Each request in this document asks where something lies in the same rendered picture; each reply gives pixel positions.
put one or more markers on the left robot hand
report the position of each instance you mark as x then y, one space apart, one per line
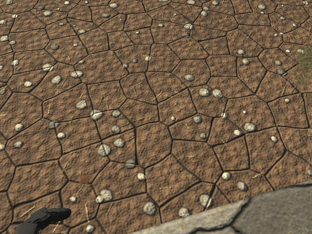
41 219

